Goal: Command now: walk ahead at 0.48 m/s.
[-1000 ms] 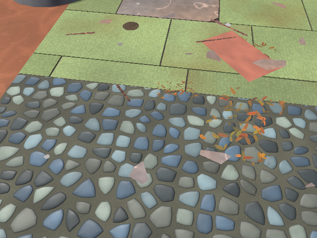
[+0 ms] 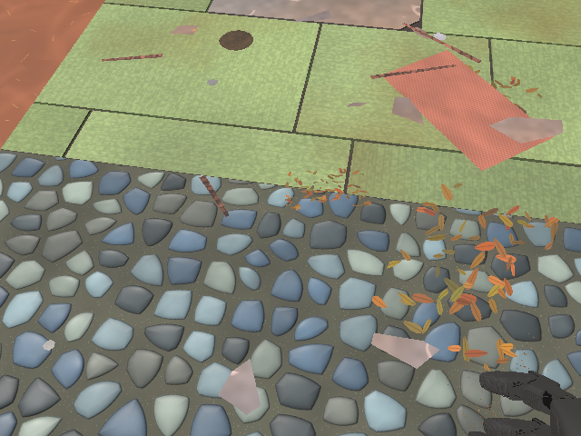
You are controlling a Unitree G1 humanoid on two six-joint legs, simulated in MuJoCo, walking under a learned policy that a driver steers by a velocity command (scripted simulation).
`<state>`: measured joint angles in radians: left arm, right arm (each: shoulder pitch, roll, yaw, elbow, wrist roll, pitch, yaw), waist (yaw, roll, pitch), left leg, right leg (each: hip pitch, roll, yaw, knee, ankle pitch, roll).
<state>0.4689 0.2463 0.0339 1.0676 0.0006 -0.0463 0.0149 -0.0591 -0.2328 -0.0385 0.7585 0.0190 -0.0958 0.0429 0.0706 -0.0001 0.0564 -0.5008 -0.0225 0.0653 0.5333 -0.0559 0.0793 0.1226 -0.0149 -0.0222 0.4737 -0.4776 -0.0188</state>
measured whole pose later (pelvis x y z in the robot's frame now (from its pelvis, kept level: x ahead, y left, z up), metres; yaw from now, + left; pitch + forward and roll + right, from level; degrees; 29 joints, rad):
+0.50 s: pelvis +0.30 -0.03 +0.01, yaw +0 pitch +2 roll +3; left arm 0.03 0.25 0.03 0.82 -0.01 -0.10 -0.03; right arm 0.38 -0.28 -0.06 1.00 0.02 -0.06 -0.01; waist -0.06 -0.02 0.02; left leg 0.05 -0.02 0.04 0.35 -0.42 0.00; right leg -0.49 -0.05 -0.01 0.50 -0.04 -0.06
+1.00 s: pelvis +0.54 -0.04 +0.01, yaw +0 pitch +1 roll -2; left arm 0.28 0.26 0.04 0.99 0.01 -0.05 0.01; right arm 0.06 -0.24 -0.04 0.90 -0.02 -0.08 0.01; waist 0.04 0.02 0.02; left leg -0.44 0.02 0.01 0.47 -0.02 0.04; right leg -0.08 0.04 -0.05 0.49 -0.39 -0.02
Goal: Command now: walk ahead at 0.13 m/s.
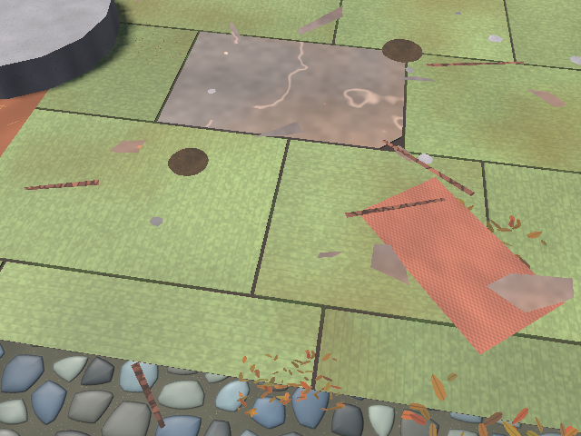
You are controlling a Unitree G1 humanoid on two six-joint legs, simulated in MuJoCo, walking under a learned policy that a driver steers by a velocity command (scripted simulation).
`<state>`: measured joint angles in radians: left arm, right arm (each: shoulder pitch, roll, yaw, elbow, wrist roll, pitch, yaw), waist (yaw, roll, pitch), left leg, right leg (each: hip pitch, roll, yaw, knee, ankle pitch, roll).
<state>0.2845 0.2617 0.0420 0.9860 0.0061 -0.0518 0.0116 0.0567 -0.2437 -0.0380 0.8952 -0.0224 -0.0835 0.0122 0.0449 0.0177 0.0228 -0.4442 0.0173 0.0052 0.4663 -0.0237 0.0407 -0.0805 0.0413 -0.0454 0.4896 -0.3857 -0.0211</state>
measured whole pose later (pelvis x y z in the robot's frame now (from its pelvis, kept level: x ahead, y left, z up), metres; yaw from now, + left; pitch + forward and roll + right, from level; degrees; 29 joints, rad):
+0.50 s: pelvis +0.07 -0.01 +0.01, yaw +0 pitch -1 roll +0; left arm 0.25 0.21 0.03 1.05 0.01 -0.02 0.03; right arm 0.13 -0.23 -0.03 1.04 0.00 -0.01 -0.02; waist 0.00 0.01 0.03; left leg -0.29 0.00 0.02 0.48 -0.18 0.01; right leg -0.18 -0.02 -0.01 0.50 -0.31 0.02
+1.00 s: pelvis +0.13 +0.00 -0.01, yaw +0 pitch -1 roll +0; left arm 0.36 0.23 0.06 1.08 -0.01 -0.04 0.04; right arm 0.17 -0.23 -0.06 1.10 0.02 -0.06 0.00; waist 0.01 -0.03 0.01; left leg -0.28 -0.01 0.07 0.61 -0.29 0.06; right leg -0.13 -0.05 0.00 0.60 -0.44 0.03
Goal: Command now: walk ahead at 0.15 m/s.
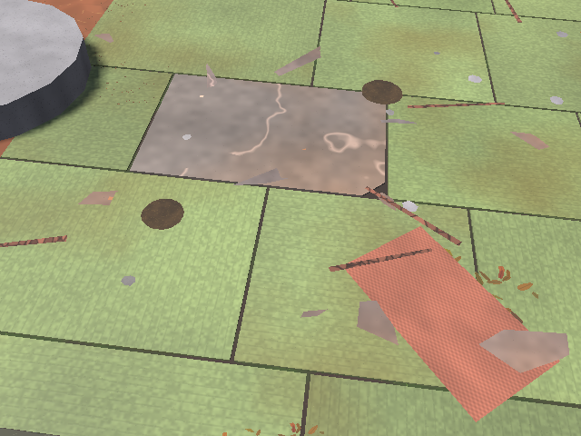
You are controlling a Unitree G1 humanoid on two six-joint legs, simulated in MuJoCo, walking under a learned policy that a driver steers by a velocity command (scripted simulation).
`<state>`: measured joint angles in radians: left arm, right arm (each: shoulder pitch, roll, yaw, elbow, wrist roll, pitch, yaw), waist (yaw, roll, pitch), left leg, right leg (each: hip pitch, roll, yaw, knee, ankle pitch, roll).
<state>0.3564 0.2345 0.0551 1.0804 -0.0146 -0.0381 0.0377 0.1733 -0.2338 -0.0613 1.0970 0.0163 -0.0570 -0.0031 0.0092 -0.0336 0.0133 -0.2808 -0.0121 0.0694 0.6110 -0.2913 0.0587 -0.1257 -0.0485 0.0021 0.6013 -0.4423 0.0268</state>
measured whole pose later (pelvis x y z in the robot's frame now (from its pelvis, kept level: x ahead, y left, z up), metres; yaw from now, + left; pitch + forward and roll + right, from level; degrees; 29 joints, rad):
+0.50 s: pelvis +0.06 +0.00 +0.01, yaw +0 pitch -1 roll +0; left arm 0.14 0.20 0.06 1.08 -0.01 -0.01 0.04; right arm 0.21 -0.21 -0.03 1.11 0.00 -0.01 -0.03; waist -0.01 0.00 0.03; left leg -0.11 -0.02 0.06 0.45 -0.33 0.03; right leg -0.23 -0.03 0.00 0.50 -0.26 0.02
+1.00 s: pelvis +0.05 -0.01 +0.01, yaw +0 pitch -1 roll +0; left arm 0.17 0.20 0.06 1.13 -0.01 0.01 0.05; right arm 0.27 -0.18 -0.02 1.13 0.00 0.00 -0.04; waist 0.00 -0.01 0.03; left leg -0.11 -0.01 0.06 0.46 -0.33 0.03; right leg -0.23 -0.01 0.00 0.50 -0.25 0.00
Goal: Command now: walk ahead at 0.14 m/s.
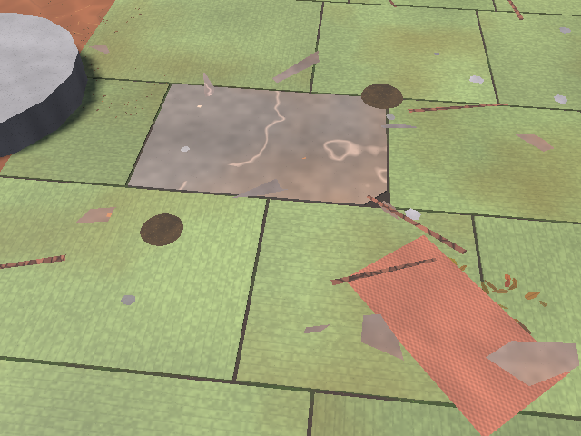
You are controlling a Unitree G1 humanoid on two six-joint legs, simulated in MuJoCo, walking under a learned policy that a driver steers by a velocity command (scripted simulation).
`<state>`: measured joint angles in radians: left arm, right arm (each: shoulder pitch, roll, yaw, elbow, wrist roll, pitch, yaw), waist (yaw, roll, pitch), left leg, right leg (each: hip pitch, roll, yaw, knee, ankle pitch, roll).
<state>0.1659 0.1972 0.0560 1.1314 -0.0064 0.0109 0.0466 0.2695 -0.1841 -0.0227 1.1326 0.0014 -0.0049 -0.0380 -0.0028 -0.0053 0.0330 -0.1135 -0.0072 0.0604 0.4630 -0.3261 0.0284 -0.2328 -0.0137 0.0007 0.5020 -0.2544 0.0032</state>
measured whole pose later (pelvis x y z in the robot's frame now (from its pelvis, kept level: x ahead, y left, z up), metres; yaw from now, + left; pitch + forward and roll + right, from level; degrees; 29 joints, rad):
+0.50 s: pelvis +0.15 -0.08 +0.01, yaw +0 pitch +1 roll +0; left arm 0.40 0.17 0.03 1.12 0.00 -0.11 -0.01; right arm 0.16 -0.26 -0.07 0.97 0.03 -0.09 -0.01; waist 0.05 0.03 -0.02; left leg -0.62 0.11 0.00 1.04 -0.16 0.06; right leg -0.07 0.03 -0.08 0.30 -0.24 -0.06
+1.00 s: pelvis +0.43 -0.02 +0.00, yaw -7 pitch +0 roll +2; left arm 0.23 0.26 0.09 0.96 -0.04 -0.06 0.02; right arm 0.22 -0.23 -0.07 1.00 -0.01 -0.12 0.02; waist -0.02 -0.04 0.04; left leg -0.21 -0.02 0.17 0.36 -0.16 0.05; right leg -0.57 -0.11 0.05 1.19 -0.29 -0.06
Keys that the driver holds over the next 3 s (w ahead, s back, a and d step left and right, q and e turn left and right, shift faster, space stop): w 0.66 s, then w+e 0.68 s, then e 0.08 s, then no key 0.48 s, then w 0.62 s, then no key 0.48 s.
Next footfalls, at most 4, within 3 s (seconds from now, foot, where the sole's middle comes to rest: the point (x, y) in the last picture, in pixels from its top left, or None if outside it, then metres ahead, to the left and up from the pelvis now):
0.28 right None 0.14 -0.16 -0.77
0.78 left None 0.51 0.07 -0.77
1.34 right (393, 341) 0.76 -0.23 -0.77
1.82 left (339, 270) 0.98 -0.11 -0.77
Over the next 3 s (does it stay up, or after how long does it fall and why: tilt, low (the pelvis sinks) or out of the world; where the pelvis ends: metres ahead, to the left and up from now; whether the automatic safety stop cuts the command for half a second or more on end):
stays up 1.08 -0.35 0.00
